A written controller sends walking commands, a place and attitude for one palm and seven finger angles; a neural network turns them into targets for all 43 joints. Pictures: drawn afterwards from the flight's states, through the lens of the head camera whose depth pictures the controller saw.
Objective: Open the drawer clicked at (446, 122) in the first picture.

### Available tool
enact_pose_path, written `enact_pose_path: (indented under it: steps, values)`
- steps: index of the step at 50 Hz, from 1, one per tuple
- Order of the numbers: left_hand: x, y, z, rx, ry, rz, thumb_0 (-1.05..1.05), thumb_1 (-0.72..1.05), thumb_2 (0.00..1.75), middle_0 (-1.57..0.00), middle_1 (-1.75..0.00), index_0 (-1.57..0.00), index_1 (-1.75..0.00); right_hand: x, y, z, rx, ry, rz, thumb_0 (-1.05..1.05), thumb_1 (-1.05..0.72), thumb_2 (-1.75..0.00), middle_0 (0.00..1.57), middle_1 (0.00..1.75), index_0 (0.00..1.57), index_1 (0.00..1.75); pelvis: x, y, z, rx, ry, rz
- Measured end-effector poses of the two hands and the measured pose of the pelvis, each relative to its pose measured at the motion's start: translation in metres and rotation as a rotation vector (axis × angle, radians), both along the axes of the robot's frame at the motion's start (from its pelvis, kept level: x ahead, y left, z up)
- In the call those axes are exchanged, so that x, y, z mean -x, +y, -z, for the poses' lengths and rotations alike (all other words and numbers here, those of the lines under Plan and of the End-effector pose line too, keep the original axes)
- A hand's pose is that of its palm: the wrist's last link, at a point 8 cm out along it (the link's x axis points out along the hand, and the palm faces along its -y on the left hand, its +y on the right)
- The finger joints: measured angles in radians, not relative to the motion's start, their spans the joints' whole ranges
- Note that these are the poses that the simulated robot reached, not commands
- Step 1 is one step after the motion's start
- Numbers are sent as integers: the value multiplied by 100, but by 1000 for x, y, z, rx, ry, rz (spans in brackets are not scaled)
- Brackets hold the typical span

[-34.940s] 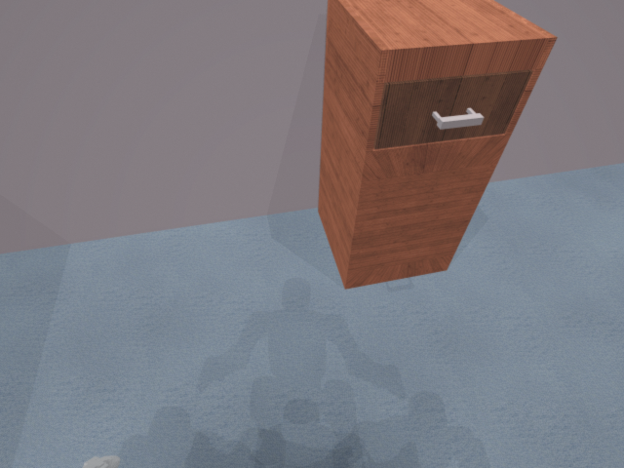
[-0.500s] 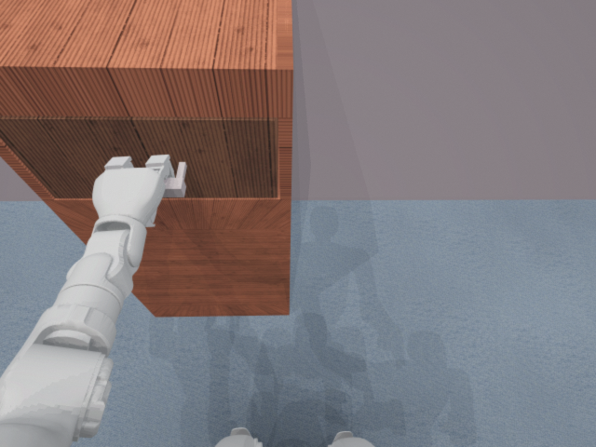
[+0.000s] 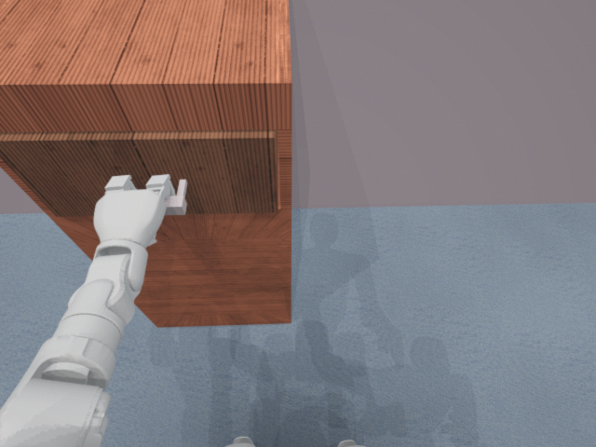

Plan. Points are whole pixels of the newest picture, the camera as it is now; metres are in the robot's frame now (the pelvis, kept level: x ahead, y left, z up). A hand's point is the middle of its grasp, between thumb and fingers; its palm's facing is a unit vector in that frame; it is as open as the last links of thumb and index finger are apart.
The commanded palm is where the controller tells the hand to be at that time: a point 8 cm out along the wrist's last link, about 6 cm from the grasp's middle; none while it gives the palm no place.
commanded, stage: pull the drawer open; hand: left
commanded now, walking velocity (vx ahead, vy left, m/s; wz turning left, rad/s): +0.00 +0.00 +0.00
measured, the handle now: (148, 195) +0.48 +0.23 +0.02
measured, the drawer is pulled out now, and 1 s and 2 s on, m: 0.01 0.13 0.25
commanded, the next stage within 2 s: none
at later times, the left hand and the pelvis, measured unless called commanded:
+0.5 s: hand (139, 268) +0.36 +0.22 +0.00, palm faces -0.01 -0.06 -1.00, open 5.5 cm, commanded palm +0.32 +0.23 +0.05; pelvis +0.01 +0.00 +0.01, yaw +1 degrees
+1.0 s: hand (130, 310) +0.30 +0.22 +0.00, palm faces -0.01 -0.07 -1.00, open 5.5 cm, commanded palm +0.26 +0.22 +0.05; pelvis +0.01 -0.01 +0.01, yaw +1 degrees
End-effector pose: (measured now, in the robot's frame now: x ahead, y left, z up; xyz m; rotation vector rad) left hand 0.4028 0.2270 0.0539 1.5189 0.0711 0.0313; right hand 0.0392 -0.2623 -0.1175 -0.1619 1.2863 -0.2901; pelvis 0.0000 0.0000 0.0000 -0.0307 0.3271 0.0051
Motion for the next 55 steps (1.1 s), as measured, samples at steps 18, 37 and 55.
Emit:
enact_pose_path:
  steps: [18,37,55]
  values:
    - [41,-1,1,10,-8,-11,1,74,79,-29,-135,-41,-134,-76,9,-13,-17,-167,-82,0,-90,-90,20,30,20,30,-12,1,-7,-4,-47,-9]
    - [85,-2,0,15,-9,-23,1,73,80,-29,-135,-42,-134,-107,9,-19,-27,-256,-142,0,-90,-90,20,30,20,30,-12,-8,-8,-15,-84,-13]
    - [139,-5,0,26,-19,-51,2,72,79,-29,-134,-42,-135,-120,6,-22,-40,-328,-171,1,-90,-90,20,30,20,30,-9,-14,-7,-26,-112,-6]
